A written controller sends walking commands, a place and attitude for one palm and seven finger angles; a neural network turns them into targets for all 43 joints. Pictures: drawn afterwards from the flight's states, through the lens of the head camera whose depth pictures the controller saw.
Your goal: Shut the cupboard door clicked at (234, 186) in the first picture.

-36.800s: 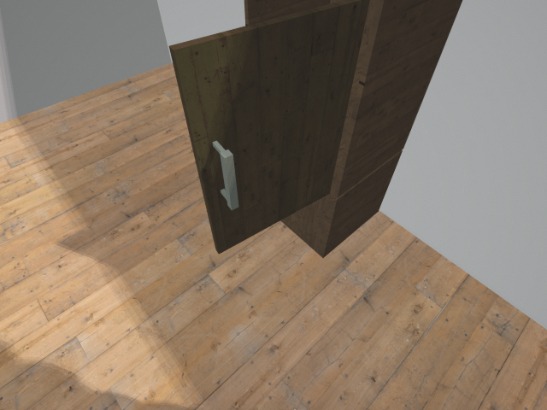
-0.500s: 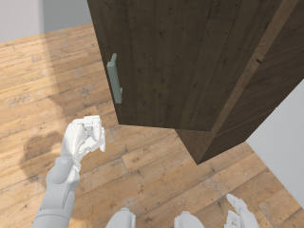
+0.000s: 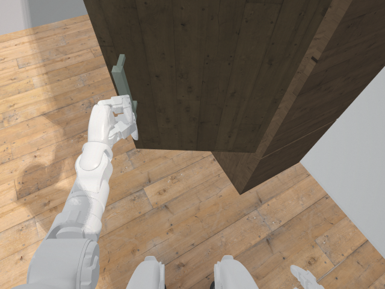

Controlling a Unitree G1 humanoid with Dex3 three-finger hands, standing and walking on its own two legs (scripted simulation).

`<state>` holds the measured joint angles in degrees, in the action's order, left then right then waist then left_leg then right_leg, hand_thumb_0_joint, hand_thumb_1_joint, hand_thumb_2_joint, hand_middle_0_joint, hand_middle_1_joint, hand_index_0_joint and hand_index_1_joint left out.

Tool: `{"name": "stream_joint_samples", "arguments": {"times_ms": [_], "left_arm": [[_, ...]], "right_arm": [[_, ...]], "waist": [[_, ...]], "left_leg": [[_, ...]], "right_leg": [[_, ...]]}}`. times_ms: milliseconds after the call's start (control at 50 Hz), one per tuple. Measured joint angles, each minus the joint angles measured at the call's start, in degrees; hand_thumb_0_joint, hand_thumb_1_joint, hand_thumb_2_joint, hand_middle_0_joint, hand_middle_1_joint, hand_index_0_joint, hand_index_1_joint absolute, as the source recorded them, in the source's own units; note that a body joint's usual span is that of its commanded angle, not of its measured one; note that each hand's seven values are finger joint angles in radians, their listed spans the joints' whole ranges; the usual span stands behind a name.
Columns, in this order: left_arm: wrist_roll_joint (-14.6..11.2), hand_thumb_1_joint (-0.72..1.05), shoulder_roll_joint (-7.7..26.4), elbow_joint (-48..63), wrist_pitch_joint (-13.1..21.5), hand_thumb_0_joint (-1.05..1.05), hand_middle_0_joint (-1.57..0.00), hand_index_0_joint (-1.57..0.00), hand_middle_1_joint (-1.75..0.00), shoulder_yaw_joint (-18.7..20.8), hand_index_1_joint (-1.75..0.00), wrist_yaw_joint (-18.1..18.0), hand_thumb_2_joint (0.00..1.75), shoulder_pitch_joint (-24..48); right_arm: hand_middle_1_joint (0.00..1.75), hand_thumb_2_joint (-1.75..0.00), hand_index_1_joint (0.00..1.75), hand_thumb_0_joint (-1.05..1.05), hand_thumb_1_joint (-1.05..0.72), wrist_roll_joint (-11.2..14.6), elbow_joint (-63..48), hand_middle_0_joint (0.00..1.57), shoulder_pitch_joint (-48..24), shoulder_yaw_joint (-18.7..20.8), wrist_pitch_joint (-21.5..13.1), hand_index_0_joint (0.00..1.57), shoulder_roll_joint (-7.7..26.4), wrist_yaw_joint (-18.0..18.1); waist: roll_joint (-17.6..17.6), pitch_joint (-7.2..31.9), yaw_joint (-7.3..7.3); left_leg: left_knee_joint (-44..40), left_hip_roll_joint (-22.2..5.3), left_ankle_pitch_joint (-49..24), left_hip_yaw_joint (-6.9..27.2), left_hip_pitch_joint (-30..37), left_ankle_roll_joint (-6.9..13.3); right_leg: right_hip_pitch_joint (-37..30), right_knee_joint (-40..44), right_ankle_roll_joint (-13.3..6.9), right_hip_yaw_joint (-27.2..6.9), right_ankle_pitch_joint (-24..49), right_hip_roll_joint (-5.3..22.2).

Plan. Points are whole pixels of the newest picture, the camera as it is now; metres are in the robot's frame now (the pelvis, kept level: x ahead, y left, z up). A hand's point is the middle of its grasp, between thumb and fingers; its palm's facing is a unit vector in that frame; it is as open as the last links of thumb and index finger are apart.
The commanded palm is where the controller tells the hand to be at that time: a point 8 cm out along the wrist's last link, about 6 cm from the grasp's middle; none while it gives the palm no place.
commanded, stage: bring the fist close to the handle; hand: left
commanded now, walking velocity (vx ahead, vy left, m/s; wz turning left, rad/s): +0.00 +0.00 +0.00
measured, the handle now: (127, 90) +0.54 +0.14 +0.06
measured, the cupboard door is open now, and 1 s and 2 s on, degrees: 60 55 43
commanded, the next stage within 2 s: push the door shut along its arc in 0.36 s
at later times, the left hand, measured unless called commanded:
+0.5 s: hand (136, 121) +0.45 +0.11 +0.06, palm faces -0.07 -1.00 -0.03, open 3.1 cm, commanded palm +0.43 +0.17 +0.06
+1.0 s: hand (140, 102) +0.50 +0.11 +0.06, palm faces -0.19 -0.98 -0.05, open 3.1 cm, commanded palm +0.50 +0.15 +0.06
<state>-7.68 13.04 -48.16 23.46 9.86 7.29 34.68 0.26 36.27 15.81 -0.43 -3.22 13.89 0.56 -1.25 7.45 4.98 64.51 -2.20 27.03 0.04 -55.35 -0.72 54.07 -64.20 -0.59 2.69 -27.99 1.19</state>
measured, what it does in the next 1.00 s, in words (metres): stands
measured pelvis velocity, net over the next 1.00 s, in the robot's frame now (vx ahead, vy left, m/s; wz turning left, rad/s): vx -0.01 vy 0.00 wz -0.01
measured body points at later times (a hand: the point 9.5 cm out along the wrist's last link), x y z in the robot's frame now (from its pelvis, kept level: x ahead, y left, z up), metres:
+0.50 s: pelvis +0.00 +0.00 +0.00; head +0.10 -0.01 +0.44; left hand +0.45 +0.17 +0.06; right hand +0.07 -0.26 -0.12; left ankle +0.04 +0.13 -0.65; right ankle +0.03 -0.12 -0.65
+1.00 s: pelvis -0.01 +0.00 -0.02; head +0.12 +0.00 +0.42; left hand +0.50 +0.16 +0.07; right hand +0.02 -0.26 -0.14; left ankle +0.04 +0.13 -0.65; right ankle +0.03 -0.12 -0.65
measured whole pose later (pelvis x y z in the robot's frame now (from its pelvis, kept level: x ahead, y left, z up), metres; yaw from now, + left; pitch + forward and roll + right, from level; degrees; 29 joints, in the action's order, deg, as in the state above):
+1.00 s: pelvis -0.01 +0.00 -0.02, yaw -1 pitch +23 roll -1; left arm -6.3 21.3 -66.1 24.4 13.4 14.4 53.4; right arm -0.2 37.6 19.7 -0.6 -0.5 15.2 -0.3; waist -2.3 7.2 8.8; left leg 68.4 -2.5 27.6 0.4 -63.7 -0.4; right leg 62.0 -67.3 -0.4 2.8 -28.0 0.8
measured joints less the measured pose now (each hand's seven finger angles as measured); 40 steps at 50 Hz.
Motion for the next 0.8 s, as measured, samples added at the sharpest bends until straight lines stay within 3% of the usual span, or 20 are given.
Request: {"name": "stream_joint_samples", "arguments": {"times_ms": [120,380,520,620,800], "left_arm": [[0.23,0.90,0.98,-1.57,1.21,0.02,-1.30,-1.30,-1.50,2.94,-1.50,0.55,0.90,1.07],[1.07,0.90,-0.23,-2.72,3.86,0.02,-1.30,-1.30,-1.50,2.21,-1.50,-0.78,0.90,0.21],[1.29,0.90,0.41,-5.31,3.37,0.02,-1.30,-1.30,-1.50,2.15,-1.50,-0.41,0.90,1.98],[1.64,0.90,0.91,-7.85,4.09,0.02,-1.30,-1.30,-1.50,1.59,-1.50,0.67,0.90,4.80],[1.70,0.89,4.70,-14.28,2.79,0.02,-1.32,-1.31,-1.50,3.34,-1.50,4.34,0.90,12.51]], "right_arm": [[0.30,-0.90,0.30,0.01,-0.91,-0.30,-0.28,0.20,2.63,0.74,1.54,0.20,0.17,-0.87],[0.30,-0.90,0.30,0.01,-0.91,-0.51,1.02,0.20,3.74,1.03,2.23,0.20,0.13,-0.77],[0.30,-0.90,0.30,0.01,-0.91,-0.43,-0.15,0.20,2.18,0.80,2.52,0.20,0.20,-0.88],[0.30,-0.90,0.30,0.01,-0.91,-0.45,-0.09,0.20,1.12,0.58,2.24,0.20,0.36,-0.73],[0.30,-0.90,0.30,0.01,-0.91,-0.32,0.02,0.20,1.07,0.06,2.43,0.20,0.73,-0.58]], "waist": [[-0.33,0.51,0.87],[-0.26,0.00,0.75],[-0.17,0.07,0.79],[-0.18,0.04,0.91],[-0.43,0.14,2.46]], "left_leg": [[-0.11,-0.50,0.16,-0.96,-0.81,0.00],[-1.36,-0.36,-0.34,-0.99,0.22,0.00],[-1.33,-0.29,-0.40,-0.94,0.12,0.06],[-0.56,-0.12,-0.30,-0.58,-0.91,0.07],[1.81,-0.24,0.26,-0.19,-4.47,0.16]], "right_leg": [[1.46,-0.18,-0.03,-0.98,0.16,-0.49],[0.47,0.93,0.01,-1.01,0.55,-0.40],[0.51,0.93,0.04,-0.97,0.61,-0.36],[1.30,0.30,0.06,-0.64,0.42,-0.18],[4.56,-1.63,0.06,-0.36,0.02,-0.28]]}}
